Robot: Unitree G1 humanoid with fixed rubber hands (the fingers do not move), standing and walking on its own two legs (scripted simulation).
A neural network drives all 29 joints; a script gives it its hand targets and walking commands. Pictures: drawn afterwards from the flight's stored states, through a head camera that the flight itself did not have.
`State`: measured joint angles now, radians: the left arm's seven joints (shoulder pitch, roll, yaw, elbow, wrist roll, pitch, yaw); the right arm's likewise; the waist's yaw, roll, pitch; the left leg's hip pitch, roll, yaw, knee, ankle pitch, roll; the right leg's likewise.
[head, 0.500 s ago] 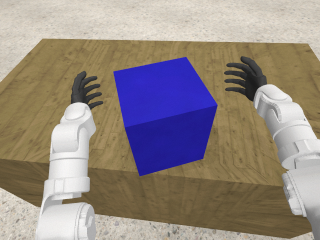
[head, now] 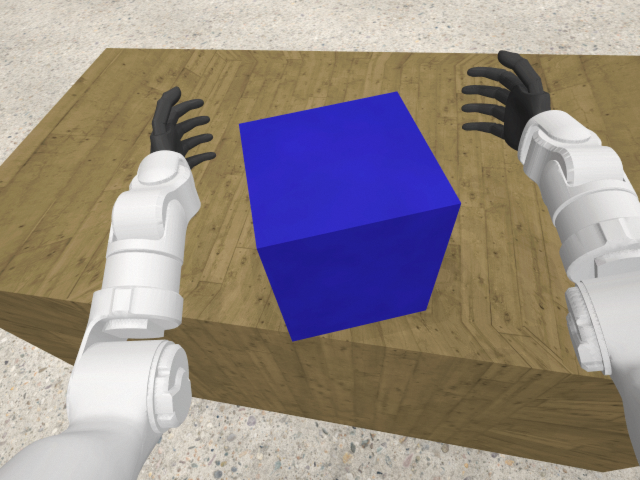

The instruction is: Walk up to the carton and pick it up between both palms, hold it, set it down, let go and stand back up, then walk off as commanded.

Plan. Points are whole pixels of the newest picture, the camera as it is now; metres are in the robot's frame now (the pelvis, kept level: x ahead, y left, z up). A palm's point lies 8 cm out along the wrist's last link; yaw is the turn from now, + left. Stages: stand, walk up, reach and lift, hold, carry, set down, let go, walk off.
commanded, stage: reach and lift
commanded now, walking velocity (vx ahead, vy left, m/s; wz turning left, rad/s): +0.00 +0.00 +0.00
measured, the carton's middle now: (340, 225) +0.44 +0.07 +0.03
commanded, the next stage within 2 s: none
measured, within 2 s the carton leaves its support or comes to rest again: neither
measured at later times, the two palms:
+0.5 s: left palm (198, 206) +0.40 +0.25 +0.09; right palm (482, 161) +0.52 -0.11 +0.09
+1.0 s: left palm (217, 209) +0.41 +0.23 +0.08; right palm (461, 168) +0.52 -0.08 +0.08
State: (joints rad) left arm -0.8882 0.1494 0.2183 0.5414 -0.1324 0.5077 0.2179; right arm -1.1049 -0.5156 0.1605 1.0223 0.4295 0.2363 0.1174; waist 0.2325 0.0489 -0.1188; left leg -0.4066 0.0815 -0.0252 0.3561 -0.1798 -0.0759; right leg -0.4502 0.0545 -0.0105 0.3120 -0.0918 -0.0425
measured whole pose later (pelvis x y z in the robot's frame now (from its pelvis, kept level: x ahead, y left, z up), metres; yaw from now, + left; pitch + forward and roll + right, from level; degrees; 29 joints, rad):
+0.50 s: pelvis +0.01 +0.01 +0.00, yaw +1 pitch +21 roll -1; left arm -0.81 0.06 0.21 0.79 -0.06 0.10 0.19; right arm -1.06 -0.43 0.11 1.23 0.32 -0.05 0.11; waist 0.25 0.04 -0.19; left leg -0.57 0.08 -0.04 0.39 -0.18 -0.07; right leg -0.58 0.05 -0.03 0.30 -0.08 -0.04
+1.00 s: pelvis +0.01 +0.00 -0.01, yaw +2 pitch +23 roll -1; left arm -0.85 -0.01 0.29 0.92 0.02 -0.08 0.17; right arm -1.08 -0.32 0.01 1.30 0.20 -0.15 0.08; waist 0.23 0.03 -0.22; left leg -0.62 0.08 -0.03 0.38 -0.16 -0.07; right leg -0.64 0.05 -0.04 0.31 -0.08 -0.04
